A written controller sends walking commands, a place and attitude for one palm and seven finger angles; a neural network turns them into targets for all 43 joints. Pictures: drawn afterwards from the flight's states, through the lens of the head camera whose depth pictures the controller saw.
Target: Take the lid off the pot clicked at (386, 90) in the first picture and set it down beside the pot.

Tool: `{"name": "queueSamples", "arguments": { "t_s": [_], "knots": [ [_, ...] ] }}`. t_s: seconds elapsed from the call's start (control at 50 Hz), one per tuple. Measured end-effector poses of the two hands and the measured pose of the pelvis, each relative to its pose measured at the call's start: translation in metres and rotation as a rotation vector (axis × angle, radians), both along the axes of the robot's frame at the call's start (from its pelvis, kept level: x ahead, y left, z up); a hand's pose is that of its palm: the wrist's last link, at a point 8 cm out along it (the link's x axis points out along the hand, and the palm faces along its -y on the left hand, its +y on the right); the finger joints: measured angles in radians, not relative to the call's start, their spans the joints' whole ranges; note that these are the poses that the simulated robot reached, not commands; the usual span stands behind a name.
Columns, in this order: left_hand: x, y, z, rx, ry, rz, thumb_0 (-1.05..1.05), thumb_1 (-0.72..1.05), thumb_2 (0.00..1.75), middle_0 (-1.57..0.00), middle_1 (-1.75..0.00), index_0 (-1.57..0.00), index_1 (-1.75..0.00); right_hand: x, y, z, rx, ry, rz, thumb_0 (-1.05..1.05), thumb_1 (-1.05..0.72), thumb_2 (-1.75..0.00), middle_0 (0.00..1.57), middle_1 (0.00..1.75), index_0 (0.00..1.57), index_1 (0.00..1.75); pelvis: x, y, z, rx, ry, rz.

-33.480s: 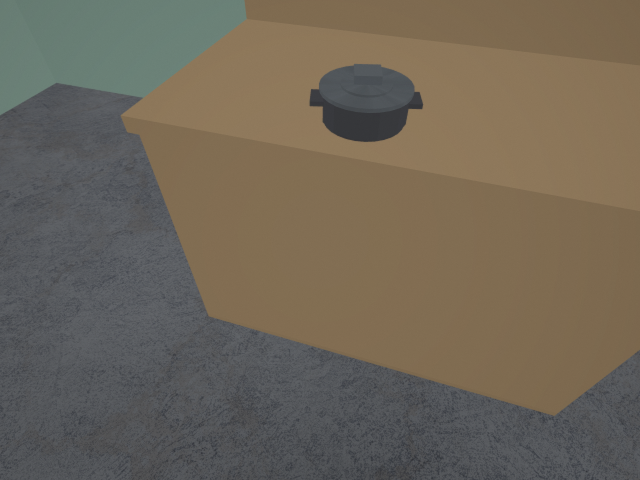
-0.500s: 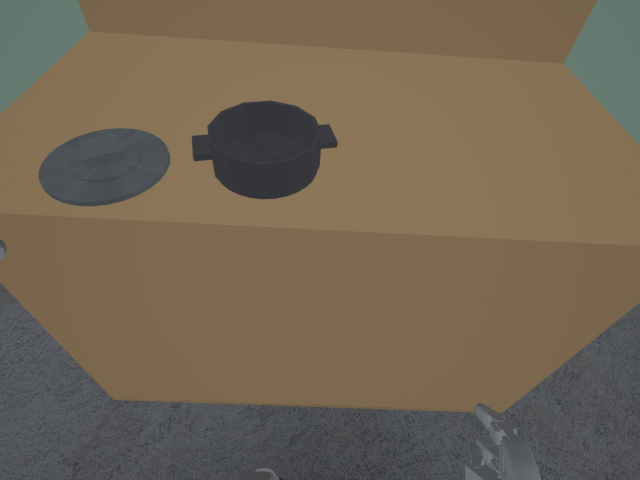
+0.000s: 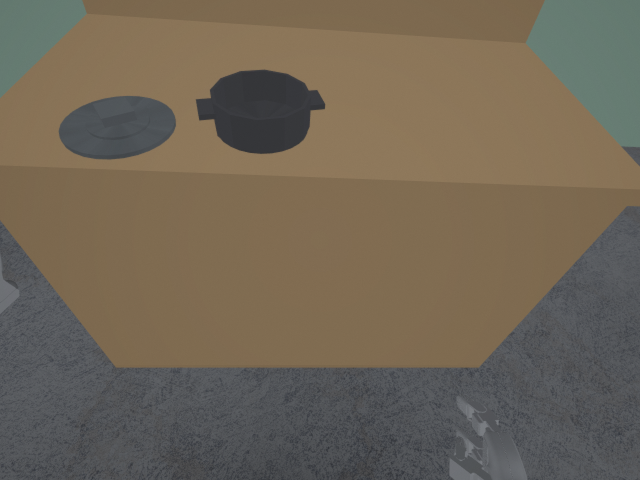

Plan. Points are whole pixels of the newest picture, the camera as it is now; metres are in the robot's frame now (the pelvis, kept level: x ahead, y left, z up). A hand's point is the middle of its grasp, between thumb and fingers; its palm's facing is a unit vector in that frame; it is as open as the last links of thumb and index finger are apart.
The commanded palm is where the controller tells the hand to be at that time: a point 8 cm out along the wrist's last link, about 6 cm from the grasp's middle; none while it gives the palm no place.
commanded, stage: stop stepping back and stand still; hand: left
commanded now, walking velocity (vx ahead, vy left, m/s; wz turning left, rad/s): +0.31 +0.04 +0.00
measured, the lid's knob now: (115, 111) +0.65 +0.37 +0.10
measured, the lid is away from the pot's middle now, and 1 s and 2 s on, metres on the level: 0.25 0.25 0.25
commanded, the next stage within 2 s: let the arm hang, fingers relaxed in 1.52 s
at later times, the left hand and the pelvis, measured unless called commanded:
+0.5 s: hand out of the picture +0.09 +0.21 +0.28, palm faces +0.51 -0.75 -0.43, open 7.4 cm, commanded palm +0.04 +0.28 +0.29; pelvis -0.08 -0.01 -0.01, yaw +3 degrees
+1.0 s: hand out of the picture -0.05 +0.19 -0.19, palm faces +0.18 -0.96 -0.20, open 6.7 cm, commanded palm none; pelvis -0.06 +0.00 -0.01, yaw +8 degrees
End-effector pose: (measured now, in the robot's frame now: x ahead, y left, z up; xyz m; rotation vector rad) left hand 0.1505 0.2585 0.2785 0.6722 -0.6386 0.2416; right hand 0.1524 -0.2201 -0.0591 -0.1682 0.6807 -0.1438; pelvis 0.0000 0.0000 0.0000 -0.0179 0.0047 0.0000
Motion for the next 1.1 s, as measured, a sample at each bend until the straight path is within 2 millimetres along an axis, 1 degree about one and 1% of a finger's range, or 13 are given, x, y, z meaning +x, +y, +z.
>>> {"name": "queueSamples", "arguments": {
  "t_s": [0.08, 0.18, 0.26, 0.38, 0.5, 0.64, 0.7, 0.78, 0.84, 0.9, 0.92, 0.98, 1.1],
  "knots": [
    [-0.050, -0.013, 0.023, 0.047, -0.154, -0.003, 0.02, 0.88, 0.90, -0.21, -0.30, -0.21, -0.31, -0.027, -0.004, -0.013, -0.017, 0.054, 0.038, 0.01, -0.91, -0.89, 0.20, 0.30, 0.20, 0.30, -0.023, -0.003, -0.001, 0.005, -0.034, 0.014],
    [-0.068, 0.019, 0.040, -0.125, -0.340, 0.072, 0.01, 0.88, 0.90, -0.21, -0.30, -0.21, -0.31, -0.058, -0.013, -0.012, -0.041, 0.093, -0.006, 0.01, -0.91, -0.89, 0.20, 0.30, 0.20, 0.30, -0.041, 0.000, 0.006, 0.034, -0.033, 0.016],
    [-0.059, 0.039, 0.022, -0.238, -0.292, 0.093, 0.01, 0.89, 0.90, -0.20, -0.30, -0.20, -0.31, -0.074, -0.019, -0.009, -0.064, 0.011, -0.045, 0.01, -0.91, -0.89, 0.20, 0.30, 0.20, 0.30, -0.061, 0.011, -0.002, 0.011, -0.029, 0.036],
    [-0.069, 0.015, -0.007, -0.166, -0.075, 0.053, 0.01, 0.89, 0.90, -0.20, -0.30, -0.20, -0.31, -0.100, -0.013, -0.005, -0.006, -0.029, -0.068, 0.01, -0.91, -0.89, 0.20, 0.30, 0.20, 0.30, -0.072, 0.003, 0.000, 0.026, -0.035, 0.017],
    [-0.104, -0.005, 0.004, -0.020, -0.135, 0.052, 0.02, 0.89, 0.90, -0.21, -0.30, -0.21, -0.31, -0.104, -0.015, -0.031, -0.028, 0.117, 0.035, 0.01, -0.91, -0.89, 0.20, 0.30, 0.20, 0.30, -0.078, -0.008, -0.007, 0.019, -0.040, 0.051],
    [-0.103, 0.023, 0.030, -0.101, -0.305, 0.131, 0.01, 0.88, 0.90, -0.21, -0.30, -0.21, -0.31, -0.087, -0.014, -0.022, -0.055, 0.103, 0.035, 0.02, -0.91, -0.89, 0.20, 0.30, 0.20, 0.30, -0.072, 0.002, 0.001, 0.034, -0.041, 0.064],
    [-0.055, 0.045, -0.025, -0.182, -0.040, 0.174, 0.00, 0.89, 0.90, -0.20, -0.30, -0.20, -0.31, -0.077, -0.015, -0.035, -0.039, 0.069, 0.066, 0.01, -0.91, -0.89, 0.20, 0.30, 0.20, 0.30, -0.074, 0.010, -0.009, 0.021, -0.013, 0.110],
    [-0.015, 0.052, -0.190, -0.441, 0.681, 0.289, 0.00, 0.91, 0.90, -0.19, -0.30, -0.19, -0.30, -0.084, -0.019, -0.055, -0.028, 0.172, 0.086, 0.01, -0.91, -0.89, 0.20, 0.30, 0.20, 0.30, -0.070, 0.006, -0.008, 0.026, 0.002, 0.167],
    [-0.049, 0.021, -0.318, -0.549, 1.130, 0.330, 0.01, 0.91, 0.90, -0.19, -0.30, -0.19, -0.30, -0.098, -0.026, -0.071, -0.024, 0.257, 0.077, 0.01, -0.91, -0.89, 0.20, 0.30, 0.20, 0.30, -0.067, -0.004, -0.020, 0.061, -0.018, 0.149],
    [-0.123, -0.024, -0.406, -0.676, 1.547, 0.354, 0.01, 0.92, 0.90, -0.19, -0.30, -0.19, -0.30, -0.122, -0.032, -0.081, -0.038, 0.380, 0.029, 0.01, -0.91, -0.89, 0.20, 0.30, 0.20, 0.30, -0.064, 0.000, -0.022, 0.013, -0.045, 0.162],
    [-0.149, -0.037, -0.424, -0.732, 1.646, 0.373, 0.01, 0.92, 0.90, -0.19, -0.30, -0.19, -0.30, -0.133, -0.032, -0.082, -0.046, 0.430, 0.012, 0.01, -0.91, -0.89, 0.20, 0.30, 0.20, 0.30, -0.063, 0.002, -0.021, 0.009, -0.049, 0.156],
    [-0.197, -0.024, -0.436, -0.828, 1.735, 0.529, -0.04, 1.04, 0.89, -0.21, -0.30, -0.20, -0.30, -0.168, -0.027, -0.077, -0.067, 0.589, 0.000, 0.01, -0.91, -0.89, 0.19, 0.30, 0.20, 0.30, -0.057, 0.001, -0.015, 0.009, -0.037, 0.150],
    [-0.261, -0.008, -0.418, -0.778, 1.930, 0.691, -0.03, 1.00, 0.90, -0.20, -0.30, -0.20, -0.30, -0.214, -0.017, -0.076, -0.019, 0.800, -0.033, 0.01, -0.91, -0.89, 0.19, 0.30, 0.20, 0.30, -0.044, -0.005, -0.004, 0.020, -0.002, 0.121]
  ]
}}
